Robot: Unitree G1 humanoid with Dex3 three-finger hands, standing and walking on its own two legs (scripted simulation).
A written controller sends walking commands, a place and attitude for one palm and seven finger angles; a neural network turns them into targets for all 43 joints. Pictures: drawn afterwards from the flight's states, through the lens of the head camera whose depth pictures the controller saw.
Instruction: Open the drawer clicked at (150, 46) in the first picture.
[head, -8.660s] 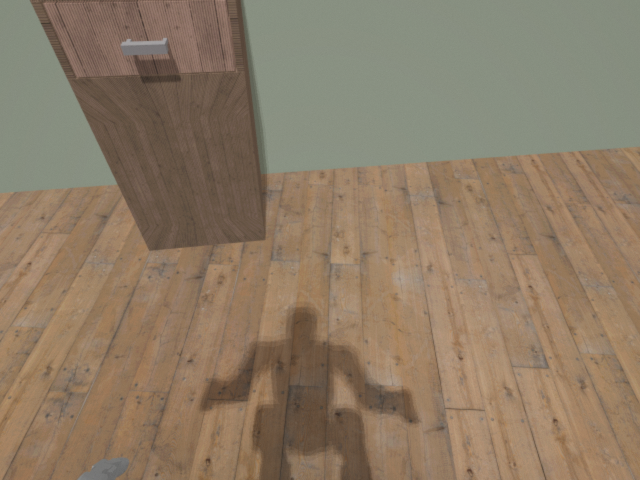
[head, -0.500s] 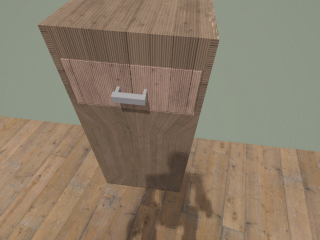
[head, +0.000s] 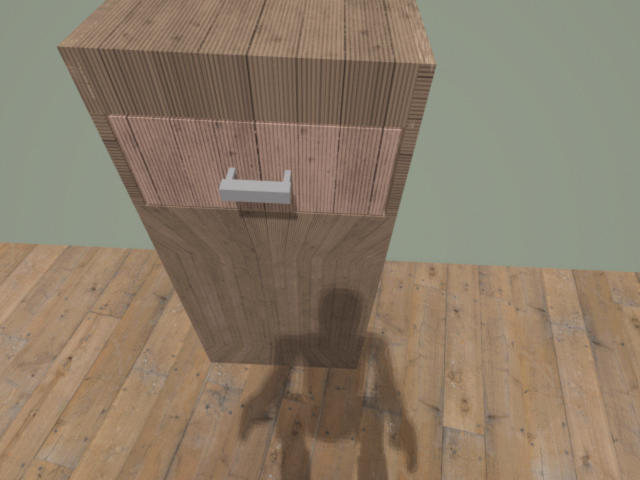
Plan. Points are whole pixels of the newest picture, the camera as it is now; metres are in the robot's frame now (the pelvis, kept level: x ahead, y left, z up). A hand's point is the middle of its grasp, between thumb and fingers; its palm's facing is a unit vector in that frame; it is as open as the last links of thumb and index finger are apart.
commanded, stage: shuffle to correct the standing spot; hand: left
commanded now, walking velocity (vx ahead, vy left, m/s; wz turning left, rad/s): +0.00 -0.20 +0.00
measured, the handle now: (257, 182) +0.53 +0.13 +0.06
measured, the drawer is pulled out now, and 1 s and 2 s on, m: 0.00 0.00 0.00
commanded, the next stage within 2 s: come to a stop and stand still in 0.14 s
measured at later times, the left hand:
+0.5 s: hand out of the picture +0.02 +0.08 -0.16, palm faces +0.03 -0.98 -0.21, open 7.3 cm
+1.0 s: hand out of the picture +0.03 +0.18 -0.17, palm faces +0.05 -0.95 -0.30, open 7.4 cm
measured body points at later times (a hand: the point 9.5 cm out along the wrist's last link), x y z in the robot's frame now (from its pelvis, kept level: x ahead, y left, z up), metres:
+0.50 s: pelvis +0.00 -0.10 +0.00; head +0.01 -0.11 +0.45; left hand +0.01 +0.13 -0.15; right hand +0.01 -0.34 -0.16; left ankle -0.02 +0.02 -0.70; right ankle -0.02 -0.20 -0.74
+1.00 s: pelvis +0.01 -0.03 -0.01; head +0.02 -0.05 +0.44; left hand +0.02 +0.22 -0.15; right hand +0.12 -0.25 -0.16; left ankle +0.02 +0.03 -0.74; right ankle -0.02 -0.18 -0.73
